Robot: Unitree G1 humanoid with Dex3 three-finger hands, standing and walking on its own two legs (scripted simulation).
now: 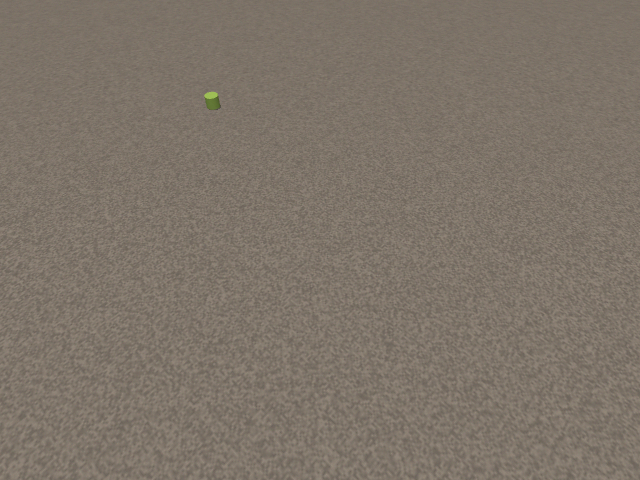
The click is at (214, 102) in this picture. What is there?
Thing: low tin
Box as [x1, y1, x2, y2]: [204, 92, 219, 109]
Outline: 206,93 204,96 207,107 210,109 217,108 219,106 217,94 215,92
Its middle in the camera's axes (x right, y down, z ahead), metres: -0.61 -0.82 +2.24
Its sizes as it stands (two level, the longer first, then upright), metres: 0.076 0.076 0.069
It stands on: the floor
